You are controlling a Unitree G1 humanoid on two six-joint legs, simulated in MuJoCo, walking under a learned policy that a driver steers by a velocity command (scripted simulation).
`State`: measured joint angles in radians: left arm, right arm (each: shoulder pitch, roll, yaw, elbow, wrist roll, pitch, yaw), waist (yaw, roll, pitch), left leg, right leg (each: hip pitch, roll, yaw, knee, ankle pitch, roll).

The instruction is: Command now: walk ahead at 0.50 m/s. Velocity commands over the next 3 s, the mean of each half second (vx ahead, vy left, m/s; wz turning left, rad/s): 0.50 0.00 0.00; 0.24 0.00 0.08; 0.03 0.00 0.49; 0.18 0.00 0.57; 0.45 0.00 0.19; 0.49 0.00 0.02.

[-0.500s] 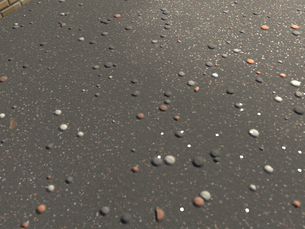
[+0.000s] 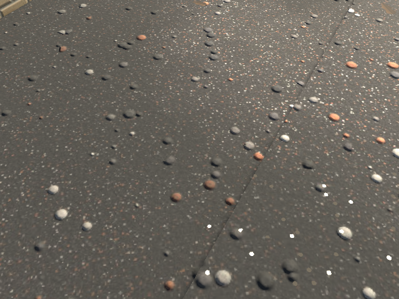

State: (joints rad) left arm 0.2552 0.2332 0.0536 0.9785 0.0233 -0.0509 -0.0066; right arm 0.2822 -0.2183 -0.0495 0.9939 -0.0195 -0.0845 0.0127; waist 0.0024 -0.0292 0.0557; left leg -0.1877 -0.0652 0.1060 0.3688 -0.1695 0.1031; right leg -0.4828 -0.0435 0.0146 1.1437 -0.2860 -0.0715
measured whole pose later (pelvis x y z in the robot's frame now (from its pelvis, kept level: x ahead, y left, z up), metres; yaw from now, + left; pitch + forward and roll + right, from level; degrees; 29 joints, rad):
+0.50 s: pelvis +0.28 -0.06 -0.01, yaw +1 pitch +0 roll +0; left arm 0.19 0.22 0.06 0.94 0.02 -0.07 0.00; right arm 0.34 -0.22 -0.05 1.00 -0.02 -0.07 0.01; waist -0.02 0.03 0.05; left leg -0.32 0.02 0.00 1.08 -0.36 0.07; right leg -0.29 0.05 -0.10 0.45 -0.17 -0.10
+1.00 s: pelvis +0.44 -0.05 -0.01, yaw +4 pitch -2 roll +0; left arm 0.19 0.21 0.02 0.99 0.01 -0.04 0.03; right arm 0.26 -0.17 -0.03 0.96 -0.02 -0.06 -0.01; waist -0.04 -0.03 0.08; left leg -0.25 -0.08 0.02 0.49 -0.20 0.09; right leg -0.40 0.02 -0.03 1.08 -0.42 -0.01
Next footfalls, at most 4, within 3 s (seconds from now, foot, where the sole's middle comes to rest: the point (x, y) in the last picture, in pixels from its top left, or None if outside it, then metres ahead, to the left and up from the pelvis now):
0.36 right None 0.37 -0.12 -0.78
0.82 left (195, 292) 0.51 0.03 -0.78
1.30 right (256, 278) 0.56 -0.18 -0.78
1.72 left None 0.37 -0.04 -0.78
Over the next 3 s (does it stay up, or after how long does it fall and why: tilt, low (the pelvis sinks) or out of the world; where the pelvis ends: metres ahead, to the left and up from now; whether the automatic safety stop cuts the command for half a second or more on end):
stays up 0.94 0.25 -0.14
